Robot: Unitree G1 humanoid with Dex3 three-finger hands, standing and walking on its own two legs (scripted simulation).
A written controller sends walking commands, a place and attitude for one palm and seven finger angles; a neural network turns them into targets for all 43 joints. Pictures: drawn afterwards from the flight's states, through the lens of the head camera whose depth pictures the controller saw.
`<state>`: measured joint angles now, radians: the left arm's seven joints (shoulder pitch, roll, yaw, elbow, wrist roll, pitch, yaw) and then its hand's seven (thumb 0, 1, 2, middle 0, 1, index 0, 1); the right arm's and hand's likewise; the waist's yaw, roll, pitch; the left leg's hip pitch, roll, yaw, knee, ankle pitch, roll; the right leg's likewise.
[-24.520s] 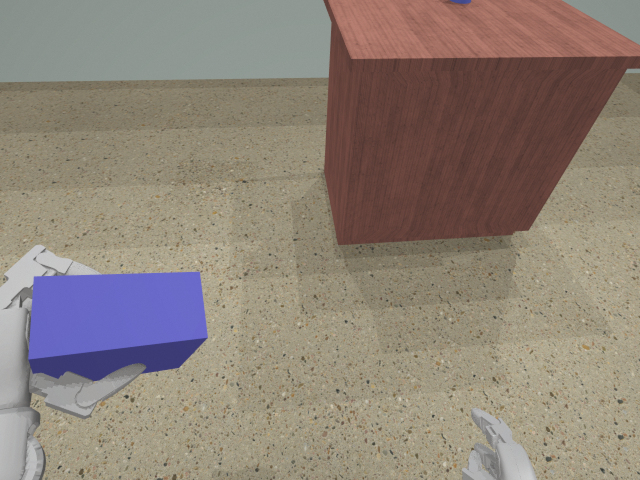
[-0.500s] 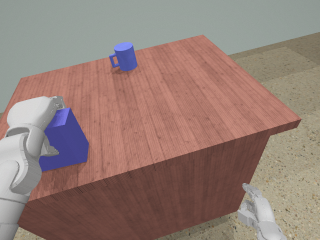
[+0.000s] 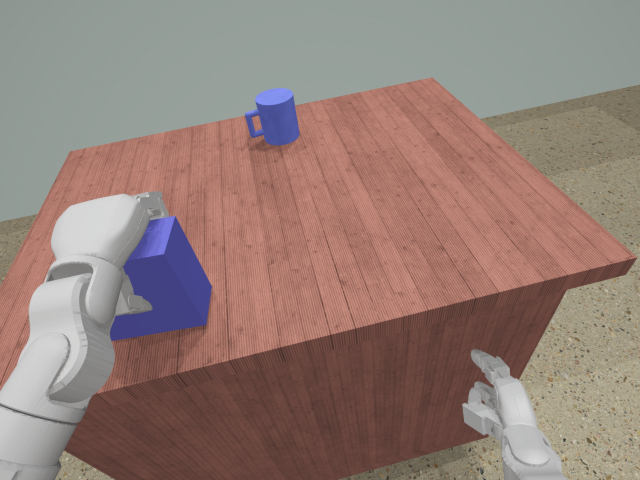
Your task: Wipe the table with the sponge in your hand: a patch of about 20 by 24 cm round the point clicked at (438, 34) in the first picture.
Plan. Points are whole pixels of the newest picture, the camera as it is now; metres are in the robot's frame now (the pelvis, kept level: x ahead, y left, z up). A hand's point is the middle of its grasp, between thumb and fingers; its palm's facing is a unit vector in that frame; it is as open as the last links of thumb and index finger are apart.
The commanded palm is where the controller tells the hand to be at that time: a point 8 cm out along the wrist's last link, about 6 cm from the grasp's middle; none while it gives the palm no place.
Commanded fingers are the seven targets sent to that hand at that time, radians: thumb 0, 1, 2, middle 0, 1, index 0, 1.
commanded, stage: move the sponge above the wiping area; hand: left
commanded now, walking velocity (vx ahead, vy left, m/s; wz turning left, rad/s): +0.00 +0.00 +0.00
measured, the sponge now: (150, 292) +0.27 +0.28 +0.11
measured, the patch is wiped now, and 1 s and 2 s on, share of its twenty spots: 0.25 0.25 0.25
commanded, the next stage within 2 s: none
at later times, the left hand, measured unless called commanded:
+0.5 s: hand (134, 269) +0.26 +0.26 +0.18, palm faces +0.09 -0.02 -1.00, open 10.7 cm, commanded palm +0.22 +0.27 +0.27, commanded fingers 0.00 0.10 1.30 -1.20 -1.60 -1.20 -1.60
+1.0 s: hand (120, 268) +0.25 +0.27 +0.19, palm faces +0.09 +0.02 -1.00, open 10.7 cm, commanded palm +0.22 +0.29 +0.27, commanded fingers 0.00 0.10 1.30 -1.20 -1.60 -1.20 -1.60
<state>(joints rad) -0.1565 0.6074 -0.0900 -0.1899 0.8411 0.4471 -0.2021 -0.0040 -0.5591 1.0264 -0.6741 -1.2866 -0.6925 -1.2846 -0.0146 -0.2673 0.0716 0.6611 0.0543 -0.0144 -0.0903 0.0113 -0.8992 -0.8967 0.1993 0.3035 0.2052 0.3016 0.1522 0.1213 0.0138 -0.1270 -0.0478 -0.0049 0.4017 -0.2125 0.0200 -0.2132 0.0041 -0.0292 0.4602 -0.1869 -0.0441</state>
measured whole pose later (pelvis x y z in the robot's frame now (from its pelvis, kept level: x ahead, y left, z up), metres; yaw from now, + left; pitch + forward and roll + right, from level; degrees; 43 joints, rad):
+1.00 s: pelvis -0.01 -0.02 +0.00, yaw +0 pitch -5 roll +1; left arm -0.09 0.70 -0.01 -0.21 0.80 0.31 -0.20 0.00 -0.56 1.03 -0.67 -1.29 -0.69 -1.29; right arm 0.06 -0.30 0.04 0.68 0.05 -0.04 -0.12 0.01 -0.90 -0.90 0.20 0.30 0.20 0.30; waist 0.15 0.12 0.03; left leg -0.13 -0.02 -0.02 0.46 -0.23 -0.01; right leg -0.21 0.03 -0.04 0.49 -0.20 -0.07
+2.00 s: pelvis +0.01 +0.00 +0.00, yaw -1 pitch -4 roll +1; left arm -0.14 0.68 -0.01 -0.29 0.80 0.48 -0.14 0.00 -0.56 1.03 -0.68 -1.28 -0.70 -1.28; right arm 0.00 -0.27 0.07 0.67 0.06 0.01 -0.07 0.01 -0.90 -0.90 0.20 0.30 0.21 0.30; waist 0.17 0.12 0.00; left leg -0.10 -0.03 0.00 0.39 -0.22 0.01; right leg -0.18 0.02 -0.02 0.43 -0.18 -0.05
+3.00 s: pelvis -0.01 -0.01 +0.00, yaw -1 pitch -3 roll +1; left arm -0.20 0.67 0.06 -0.09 0.79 0.45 -0.16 0.00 -0.56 1.03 -0.67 -1.29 -0.69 -1.29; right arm 0.03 -0.27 0.06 0.66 0.07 -0.01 -0.09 0.01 -0.90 -0.90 0.20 0.30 0.21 0.30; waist 0.13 0.13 0.00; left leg -0.15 -0.03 0.00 0.43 -0.22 0.01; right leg -0.23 0.02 -0.02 0.46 -0.17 -0.05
